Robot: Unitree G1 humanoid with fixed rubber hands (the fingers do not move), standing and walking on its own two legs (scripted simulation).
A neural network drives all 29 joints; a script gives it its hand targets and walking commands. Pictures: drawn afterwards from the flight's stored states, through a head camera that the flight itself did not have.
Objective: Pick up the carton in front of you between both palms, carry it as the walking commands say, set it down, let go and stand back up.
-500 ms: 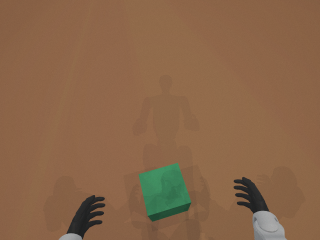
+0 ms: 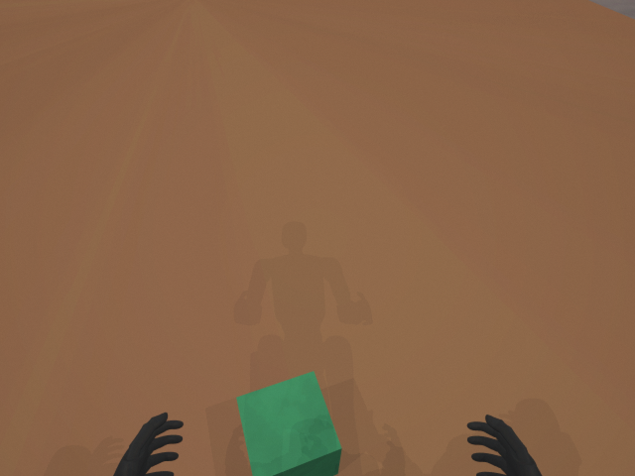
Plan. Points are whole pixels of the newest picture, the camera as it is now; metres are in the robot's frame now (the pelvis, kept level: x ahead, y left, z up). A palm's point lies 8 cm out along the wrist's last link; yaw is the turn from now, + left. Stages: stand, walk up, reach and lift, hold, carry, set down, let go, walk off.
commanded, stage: let go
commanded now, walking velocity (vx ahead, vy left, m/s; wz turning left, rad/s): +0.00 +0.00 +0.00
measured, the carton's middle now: (289, 437) +0.38 +0.09 -0.65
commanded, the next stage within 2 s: stand in 0.12 s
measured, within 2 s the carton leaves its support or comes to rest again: neither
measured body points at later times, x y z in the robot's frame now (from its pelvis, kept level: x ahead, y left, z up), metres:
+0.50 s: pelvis +0.01 +0.05 +0.00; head +0.03 +0.08 +0.45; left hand +0.16 +0.33 -0.11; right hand +0.14 -0.26 -0.08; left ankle +0.02 +0.14 -0.74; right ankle -0.05 -0.09 -0.74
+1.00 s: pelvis +0.01 +0.05 +0.00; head +0.02 +0.07 +0.45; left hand +0.15 +0.34 -0.11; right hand +0.12 -0.26 -0.09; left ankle +0.02 +0.14 -0.74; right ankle -0.05 -0.09 -0.74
